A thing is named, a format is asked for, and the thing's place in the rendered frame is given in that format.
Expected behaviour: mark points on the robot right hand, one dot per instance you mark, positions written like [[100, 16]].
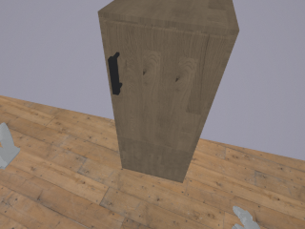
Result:
[[245, 218]]

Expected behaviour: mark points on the robot left hand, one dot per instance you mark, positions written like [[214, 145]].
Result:
[[8, 151]]

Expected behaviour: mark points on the cupboard door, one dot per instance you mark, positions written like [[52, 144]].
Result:
[[167, 79]]

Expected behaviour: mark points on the handle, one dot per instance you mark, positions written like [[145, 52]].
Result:
[[114, 74]]

